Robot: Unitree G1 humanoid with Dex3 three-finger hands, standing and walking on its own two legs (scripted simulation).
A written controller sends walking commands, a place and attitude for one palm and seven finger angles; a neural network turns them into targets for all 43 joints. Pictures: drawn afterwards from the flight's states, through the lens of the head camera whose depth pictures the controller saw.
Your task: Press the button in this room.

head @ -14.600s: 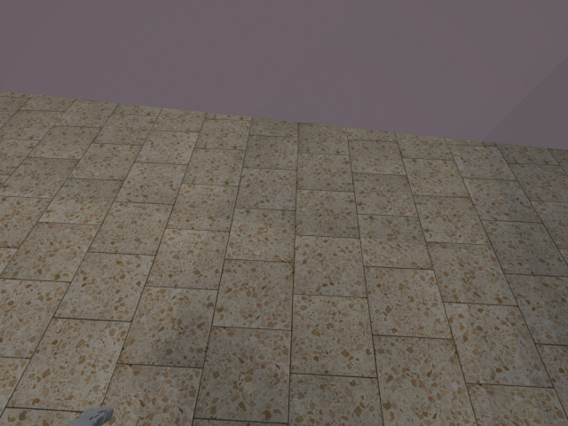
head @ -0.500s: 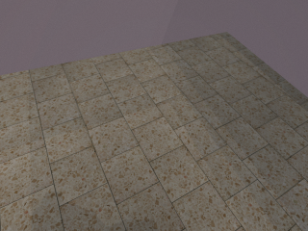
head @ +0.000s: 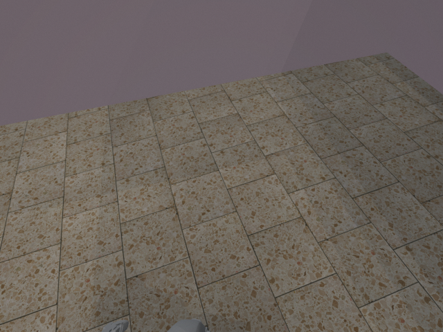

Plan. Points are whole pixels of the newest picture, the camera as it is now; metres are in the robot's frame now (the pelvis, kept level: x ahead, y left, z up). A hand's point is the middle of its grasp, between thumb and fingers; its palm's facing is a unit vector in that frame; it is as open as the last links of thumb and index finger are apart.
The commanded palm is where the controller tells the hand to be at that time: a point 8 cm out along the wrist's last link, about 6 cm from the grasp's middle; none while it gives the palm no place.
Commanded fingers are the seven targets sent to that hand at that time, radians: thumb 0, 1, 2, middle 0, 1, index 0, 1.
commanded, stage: turn or walk to find it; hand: left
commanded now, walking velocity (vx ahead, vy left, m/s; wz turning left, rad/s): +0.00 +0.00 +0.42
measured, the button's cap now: out of the picture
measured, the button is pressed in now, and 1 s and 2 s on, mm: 0 0 0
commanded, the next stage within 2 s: stand and wait in 1.32 s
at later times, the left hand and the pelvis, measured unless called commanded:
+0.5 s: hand out of the picture -0.04 +0.25 -0.17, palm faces +0.27 -0.92 -0.27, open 7.4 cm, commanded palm none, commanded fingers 0.00 0.90 0.90 -0.20 -0.30 -0.20 -0.30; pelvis -0.03 +0.02 +0.00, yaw +13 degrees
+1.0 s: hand out of the picture -0.08 +0.16 -0.15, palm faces +0.46 -0.85 -0.27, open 7.4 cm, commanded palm none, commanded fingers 0.00 0.90 0.90 -0.20 -0.30 -0.20 -0.30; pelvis -0.04 -0.04 +0.01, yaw +27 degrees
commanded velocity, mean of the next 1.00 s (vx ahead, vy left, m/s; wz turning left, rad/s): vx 0.00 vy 0.00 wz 0.42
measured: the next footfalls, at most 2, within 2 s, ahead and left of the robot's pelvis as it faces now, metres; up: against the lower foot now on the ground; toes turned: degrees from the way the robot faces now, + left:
left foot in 0.34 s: -0.02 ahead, +0.16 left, +0.00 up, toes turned +14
right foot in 0.70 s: +0.05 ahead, -0.09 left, +0.00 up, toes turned +14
